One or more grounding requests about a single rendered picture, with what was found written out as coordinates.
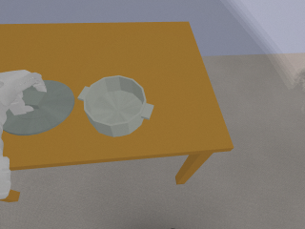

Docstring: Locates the robot left hand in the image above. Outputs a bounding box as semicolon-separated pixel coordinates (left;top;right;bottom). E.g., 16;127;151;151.
0;70;47;115

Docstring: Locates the table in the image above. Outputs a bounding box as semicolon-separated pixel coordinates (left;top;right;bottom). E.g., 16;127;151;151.
0;21;234;202

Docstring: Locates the left robot forearm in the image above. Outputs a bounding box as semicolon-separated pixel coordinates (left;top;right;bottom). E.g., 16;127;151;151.
0;79;17;156

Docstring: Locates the pot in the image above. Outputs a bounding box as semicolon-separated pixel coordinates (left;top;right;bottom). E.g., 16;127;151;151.
77;75;154;137

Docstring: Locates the knob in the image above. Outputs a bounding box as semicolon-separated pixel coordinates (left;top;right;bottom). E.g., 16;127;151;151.
22;90;48;110

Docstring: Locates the left robot upper arm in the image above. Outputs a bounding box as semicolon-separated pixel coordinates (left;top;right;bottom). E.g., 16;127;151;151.
0;155;11;199

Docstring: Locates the lid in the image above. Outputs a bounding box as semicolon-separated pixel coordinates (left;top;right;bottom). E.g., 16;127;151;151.
3;80;75;135

